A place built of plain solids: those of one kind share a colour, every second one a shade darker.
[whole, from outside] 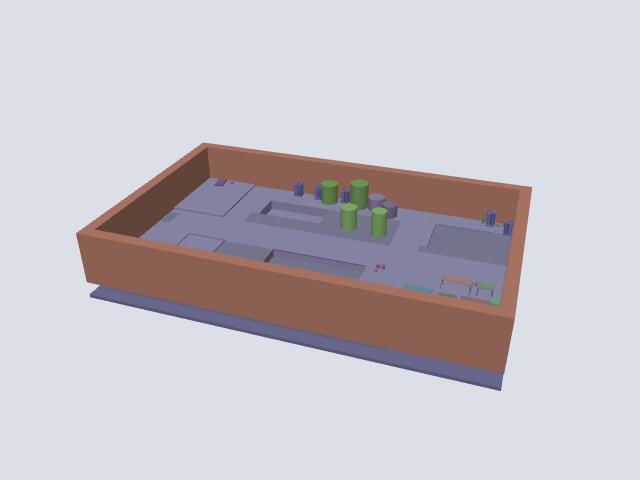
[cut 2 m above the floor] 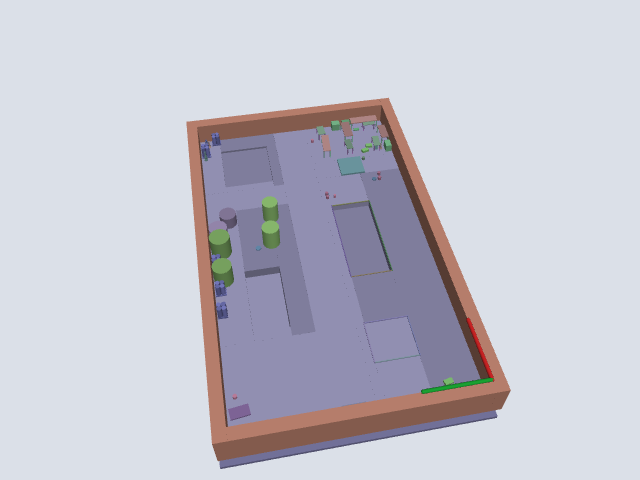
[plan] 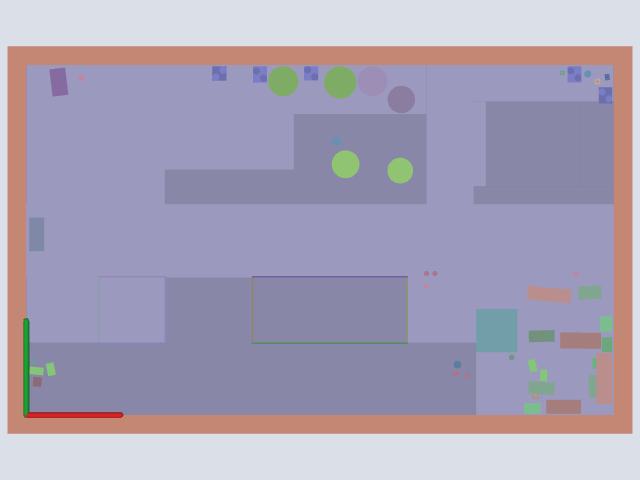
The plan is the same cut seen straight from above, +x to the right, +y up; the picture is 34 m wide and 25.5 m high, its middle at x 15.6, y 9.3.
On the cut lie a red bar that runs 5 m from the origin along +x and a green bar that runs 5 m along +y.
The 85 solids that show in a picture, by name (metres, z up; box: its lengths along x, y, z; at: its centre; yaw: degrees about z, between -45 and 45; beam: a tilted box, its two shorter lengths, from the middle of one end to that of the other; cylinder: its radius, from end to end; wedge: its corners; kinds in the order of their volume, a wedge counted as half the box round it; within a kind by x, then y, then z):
{
 "floor_1": {"box": [3.9, 3.46, 2.1], "at": [1.95, 5.58, -1.05]},
 "floor_2": {"box": [5.25, 7.4, 1.16], "at": [2.62, 14.9, -0.42]},
 "floor_3": {"box": [3.46, 3.46, 2.1], "at": [5.63, 5.58, -1.05]},
 "floor_4": {"box": [2.1, 7.4, 1.0], "at": [6.3, 14.9, -0.5]},
 "floor_5": {"box": [0.8, 2.94, 2.1], "at": [7.75, 14.52, -1.05]},
 "floor_6": {"box": [4.69, 3.46, 2.1], "at": [9.71, 5.58, -1.05]},
 "floor_7": {"box": [6.06, 2.94, 1.19], "at": [11.18, 14.52, -1.51]},
 "floor_8": {"box": [23.9, 3.85, 2.1], "at": [11.95, 1.93, -1.05]},
 "floor_9": {"box": [23.9, 0.69, 2.1], "at": [11.95, 7.66, -1.05]},
 "floor_10": {"box": [13.9, 1.85, 2.1], "at": [14.3, 12.12, -1.05]},
 "floor_11": {"box": [13.9, 2.61, 2.1], "at": [14.3, 17.3, -1.05]},
 "floor_12": {"box": [31.2, 3.2, 1.0], "at": [15.6, 9.6, -0.5]},
 "floor_13": {"box": [8.14, 3.46, 1.48], "at": [16.12, 5.58, -1.36]},
 "floor_14": {"box": [7.04, 2.94, 2.1], "at": [17.73, 14.52, -1.05]},
 "floor_15": {"box": [3.71, 3.46, 2.1], "at": [22.05, 5.58, -1.05]},
 "floor_16": {"box": [2.5, 7.4, 1.0], "at": [22.5, 14.9, -0.5]},
 "floor_17": {"box": [0.65, 4.5, 2.1], "at": [24.07, 14.4, -1.05]},
 "floor_18": {"box": [2.2, 8.0, 1.0], "at": [25.0, 4.0, -0.5]},
 "floor_19": {"box": [5.02, 4.5, 1.89], "at": [26.91, 14.4, -1.16]},
 "floor_20": {"box": [7.45, 0.95, 2.1], "at": [27.48, 11.68, -1.05]},
 "floor_21": {"box": [7.45, 1.95, 2.1], "at": [27.48, 17.62, -1.05]},
 "floor_22": {"box": [5.1, 8.0, 1.0], "at": [28.65, 4.0, -0.5]},
 "floor_23": {"box": [1.78, 4.5, 2.1], "at": [30.31, 14.4, -1.05]},
 "wall_1": {"box": [1.0, 18.6, 4.6], "at": [-0.5, 9.3, 1.3]},
 "wall_2": {"box": [33.2, 1.0, 4.6], "at": [15.6, -0.5, 1.3]},
 "wall_3": {"box": [33.2, 1.0, 4.6], "at": [15.6, 19.1, 1.3]},
 "wall_4": {"box": [1.0, 18.6, 4.6], "at": [31.7, 9.3, 1.3]},
 "floor_base_1": {"box": [33.2, 20.6, 0.3], "at": [15.6, 9.3, -2.35]},
 "vat_1": {"cylinder": 0.8, "from": [13.64, 17.73, 0.0], "to": [13.64, 17.73, 1.92]},
 "vat_2": {"cylinder": 0.86, "from": [16.68, 17.67, 0.0], "to": [16.68, 17.67, 2.46]},
 "vat_3": {"cylinder": 0.74, "from": [16.96, 13.32, 0.0], "to": [16.96, 13.32, 2.04]},
 "vat_4": {"cylinder": 0.69, "from": [19.86, 12.98, 0.0], "to": [19.86, 12.98, 2.31]},
 "tank_low_1": {"cylinder": 0.8, "from": [18.39, 17.73, 0.0], "to": [18.39, 17.73, 1.25]},
 "tank_low_2": {"cylinder": 0.73, "from": [19.92, 16.76, 0.0], "to": [19.92, 16.76, 1.19]},
 "keg_stack_1": {"cylinder": 0.19, "from": [10.06, 17.95, 0.14], "to": [10.06, 17.95, 1.21]},
 "keg_stack_2": {"cylinder": 0.19, "from": [10.06, 18.34, 0.14], "to": [10.06, 18.34, 1.21]},
 "keg_stack_3": {"box": [0.76, 0.77, 0.19], "at": [10.26, 18.14, 0.05]},
 "keg_stack_4": {"cylinder": 0.19, "from": [10.45, 17.95, 0.14], "to": [10.45, 17.95, 1.21]},
 "keg_stack_5": {"cylinder": 0.19, "from": [12.22, 17.9, 0.14], "to": [12.22, 17.9, 1.17]},
 "keg_stack_6": {"cylinder": 0.19, "from": [12.22, 18.28, 0.14], "to": [12.22, 18.28, 1.17]},
 "keg_stack_7": {"box": [0.75, 0.88, 0.19], "at": [12.41, 18.09, 0.05]},
 "keg_stack_8": {"cylinder": 0.19, "from": [12.6, 17.9, 0.14], "to": [12.6, 17.9, 1.17]},
 "keg_stack_9": {"cylinder": 0.19, "from": [12.6, 18.28, 0.14], "to": [12.6, 18.28, 1.17]},
 "keg_stack_10": {"cylinder": 0.19, "from": [14.94, 17.96, 0.14], "to": [14.94, 17.96, 1.21]},
 "keg_stack_11": {"cylinder": 0.19, "from": [14.94, 18.34, 0.14], "to": [14.94, 18.34, 1.21]},
 "keg_stack_12": {"box": [0.77, 0.76, 0.19], "at": [15.13, 18.15, 0.05]},
 "keg_stack_13": {"cylinder": 0.19, "from": [15.32, 17.96, 0.14], "to": [15.32, 17.96, 1.21]},
 "keg_stack_14": {"cylinder": 0.19, "from": [15.32, 18.34, 0.14], "to": [15.32, 18.34, 1.21]},
 "keg_stack_15": {"cylinder": 0.18, "from": [28.94, 17.91, 0.14], "to": [28.94, 17.91, 1.25]},
 "keg_stack_16": {"box": [0.74, 0.86, 0.19], "at": [29.12, 18.1, 0.05]},
 "keg_stack_17": {"cylinder": 0.18, "from": [29.31, 17.91, 0.14], "to": [29.31, 17.91, 1.25]},
 "keg_stack_18": {"cylinder": 0.18, "from": [30.59, 16.8, 0.14], "to": [30.59, 16.8, 1.07]},
 "keg_stack_19": {"box": [0.72, 0.87, 0.19], "at": [30.77, 16.98, 0.05]},
 "keg_stack_20": {"cylinder": 0.18, "from": [30.95, 16.8, 0.14], "to": [30.95, 16.8, 1.07]},
 "step_hump_1": {"box": [2.2, 2.3, 0.23], "at": [25.0, 4.49, 0.07]},
 "offcut_bin_1": {"box": [0.88, 0.56, 0.73], "at": [26.88, 0.35, 0.36]},
 "offcut_bin_2": {"box": [0.65, 0.8, 0.75], "at": [30.8, 4.83, 0.38]},
 "offcut_bin_3": {"box": [0.56, 0.78, 0.73], "at": [30.85, 3.74, 0.36]},
 "workbench_top_1": {"box": [2.33, 0.72, 0.06], "at": [27.78, 6.4, 0.9], "yaw": -5.0},
 "workbench_top_2": {"box": [1.84, 0.75, 0.06], "at": [28.54, 0.45, 0.85]},
 "workbench_top_3": {"box": [2.17, 0.85, 0.06], "at": [29.45, 3.96, 0.9], "yaw": -0.3},
 "workbench_top_4": {"box": [0.85, 2.71, 0.06], "at": [30.7, 1.94, 0.84]},
 "sack_1": {"box": [0.75, 0.41, 0.22], "at": [0.54, 2.35, 0.11], "yaw": -5.5},
 "sack_2": {"box": [0.42, 0.67, 0.22], "at": [1.3, 2.43, 0.11], "yaw": 12.0},
 "sack_3": {"box": [0.38, 0.65, 0.24], "at": [26.89, 2.63, 0.12], "yaw": 15.2},
 "sack_4": {"box": [0.38, 0.61, 0.25], "at": [27.48, 2.1, 0.12], "yaw": -1.9},
 "pallet_1": {"box": [0.85, 1.46, 0.19], "at": [1.73, 17.69, 0.2], "yaw": 6.8},
 "sawhorses_top_1": {"box": [1.39, 0.65, 0.06], "at": [27.37, 1.43, 0.74], "yaw": -4.0},
 "sawhorses_top_2": {"box": [1.37, 0.62, 0.06], "at": [27.38, 4.19, 0.76], "yaw": 1.4},
 "sawhorses_top_3": {"box": [1.22, 0.71, 0.06], "at": [29.93, 6.5, 0.74], "yaw": 2.7},
 "sawhorses_top_4": {"box": [0.68, 1.19, 0.06], "at": [30.22, 1.53, 0.73], "yaw": 0.7},
 "low_mat_1": {"box": [0.8, 1.8, 0.06], "at": [0.55, 9.6, -0.02]},
 "crate_1": {"box": [0.46, 0.5, 0.31], "at": [0.58, 1.76, 0.15], "yaw": -5.0},
 "low_kerb93N_1": {"box": [8.3, 0.08, 0.09], "at": [16.12, 7.35, -0.01]},
 "low_kerb93S_1": {"box": [8.3, 0.08, 0.09], "at": [16.12, 3.81, -0.01]},
 "hose_coil_1": {"cylinder": 0.24, "from": [16.48, 14.54, -0.05], "to": [16.48, 14.54, 0.08]},
 "hose_coil_2": {"cylinder": 0.21, "from": [22.9, 2.68, -0.05], "to": [22.9, 2.68, 0.07]},
 "hose_coil_3": {"cylinder": 0.19, "from": [29.82, 18.12, -0.05], "to": [29.82, 18.12, 0.08]},
 "low_kerb92N_1": {"box": [3.62, 0.08, 0.14], "at": [5.63, 7.35, 0.02]},
 "low_kerb92S_1": {"box": [3.62, 0.08, 0.14], "at": [5.63, 3.81, 0.02]},
 "low_kerb92E_1": {"box": [0.08, 3.46, 0.14], "at": [7.4, 5.58, 0.02]},
 "low_kerb92W_1": {"box": [0.08, 3.46, 0.14], "at": [3.86, 5.58, 0.02]},
 "offcut_1": {"box": [0.29, 0.57, 0.16], "at": [30.22, 2.76, 0.03], "yaw": 0.3},
 "low_kerb93E_1": {"box": [0.08, 3.46, 0.09], "at": [20.23, 5.58, -0.01]},
 "low_kerb93W_1": {"box": [0.08, 3.46, 0.09], "at": [12.01, 5.58, -0.01]}
}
